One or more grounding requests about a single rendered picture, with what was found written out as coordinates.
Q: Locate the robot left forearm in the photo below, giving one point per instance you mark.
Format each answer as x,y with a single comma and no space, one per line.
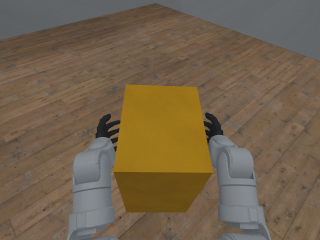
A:
91,182

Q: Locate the right robot hand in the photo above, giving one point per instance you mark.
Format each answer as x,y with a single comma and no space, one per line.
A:
215,127

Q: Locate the robot right forearm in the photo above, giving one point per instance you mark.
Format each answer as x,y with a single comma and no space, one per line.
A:
239,206

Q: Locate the left robot hand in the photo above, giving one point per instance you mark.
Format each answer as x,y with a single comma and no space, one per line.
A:
102,129

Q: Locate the carton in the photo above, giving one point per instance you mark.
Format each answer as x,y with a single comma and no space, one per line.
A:
162,159

